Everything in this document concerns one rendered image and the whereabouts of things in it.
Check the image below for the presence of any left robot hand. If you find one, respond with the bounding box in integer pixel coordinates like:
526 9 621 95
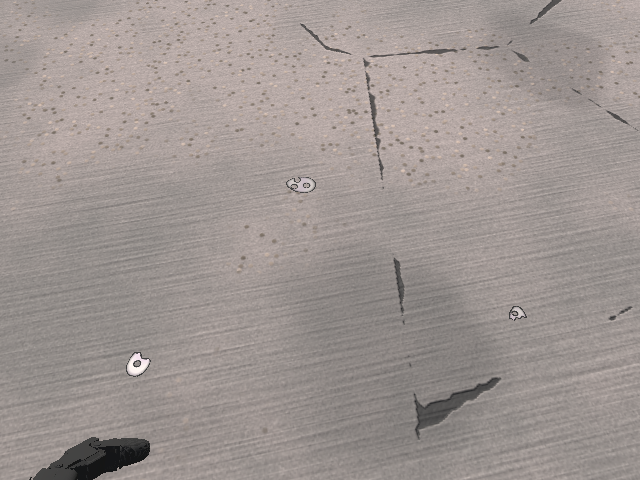
29 437 150 480

